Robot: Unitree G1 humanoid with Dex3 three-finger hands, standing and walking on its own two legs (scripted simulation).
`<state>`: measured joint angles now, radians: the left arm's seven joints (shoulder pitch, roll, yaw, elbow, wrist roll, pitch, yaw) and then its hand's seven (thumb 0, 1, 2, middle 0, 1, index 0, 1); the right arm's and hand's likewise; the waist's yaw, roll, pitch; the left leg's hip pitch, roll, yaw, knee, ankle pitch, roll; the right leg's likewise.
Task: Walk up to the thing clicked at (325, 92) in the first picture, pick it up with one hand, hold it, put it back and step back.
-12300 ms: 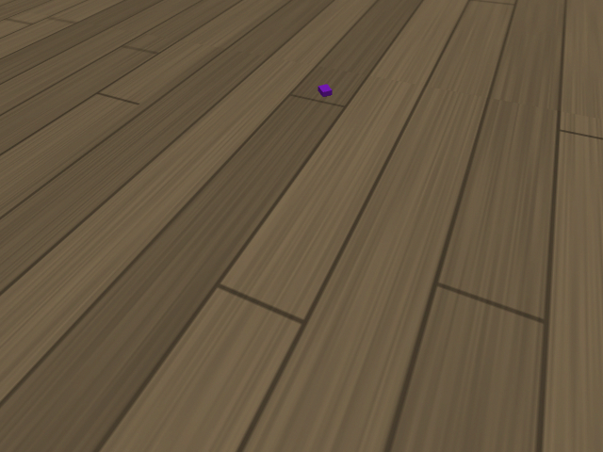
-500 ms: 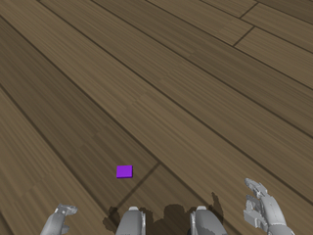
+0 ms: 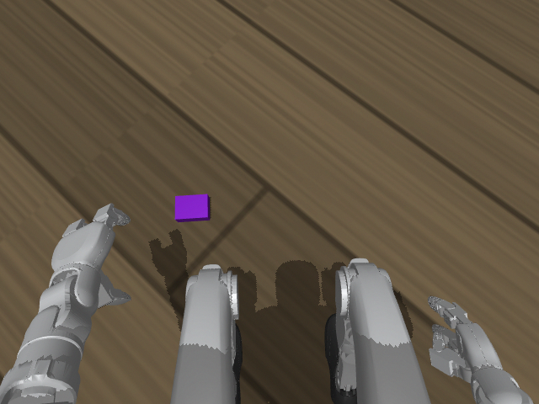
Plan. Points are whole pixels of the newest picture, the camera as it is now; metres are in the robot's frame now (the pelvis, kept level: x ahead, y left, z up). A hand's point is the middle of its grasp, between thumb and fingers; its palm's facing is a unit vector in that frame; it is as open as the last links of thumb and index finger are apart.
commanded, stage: rise first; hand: left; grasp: from above
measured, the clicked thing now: (192, 208) +0.49 +0.23 -0.45
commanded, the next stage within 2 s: none
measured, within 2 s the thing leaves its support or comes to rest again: neither
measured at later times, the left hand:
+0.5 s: hand (138, 232) +0.39 +0.29 -0.26, palm faces -0.49 -0.05 -0.87, open 14.1 cm
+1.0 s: hand (153, 220) +0.43 +0.28 -0.31, palm faces -0.48 -0.02 -0.88, open 13.8 cm
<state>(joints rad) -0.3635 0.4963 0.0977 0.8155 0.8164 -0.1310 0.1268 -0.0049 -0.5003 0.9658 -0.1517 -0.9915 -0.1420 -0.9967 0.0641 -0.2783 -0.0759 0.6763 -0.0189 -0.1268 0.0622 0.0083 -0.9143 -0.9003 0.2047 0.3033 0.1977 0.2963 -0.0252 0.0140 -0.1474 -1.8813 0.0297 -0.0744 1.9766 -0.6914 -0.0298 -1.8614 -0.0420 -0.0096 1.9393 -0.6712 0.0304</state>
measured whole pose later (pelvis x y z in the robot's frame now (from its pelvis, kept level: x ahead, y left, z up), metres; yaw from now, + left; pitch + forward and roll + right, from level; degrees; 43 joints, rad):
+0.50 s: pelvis -0.02 +0.01 -0.10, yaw -3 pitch +33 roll -6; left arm -0.74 0.66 0.08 1.24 1.21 -0.28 0.31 0.00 -0.52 1.03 -0.09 -0.97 -0.08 -0.97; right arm 0.14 -0.27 -0.04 0.77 -0.10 -0.03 0.10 0.01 -0.90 -0.90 0.21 0.30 0.20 0.30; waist -0.15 0.00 -0.09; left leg -2.20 0.01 -0.12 2.30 -0.67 -0.02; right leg -2.14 -0.03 -0.02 2.22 -0.65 0.04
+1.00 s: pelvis -0.01 +0.01 -0.14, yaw -4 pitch +34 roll -7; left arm -0.88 0.70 0.10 1.43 1.31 -0.28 0.42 0.00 -0.44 0.94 -0.15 -0.91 -0.15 -0.90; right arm 0.11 -0.25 0.00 0.77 -0.16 -0.04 0.14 0.00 -0.90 -0.89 0.21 0.30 0.20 0.30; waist -0.19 -0.02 -0.07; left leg -2.30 0.00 -0.13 2.41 -0.70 -0.02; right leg -2.24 -0.02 -0.02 2.33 -0.68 0.06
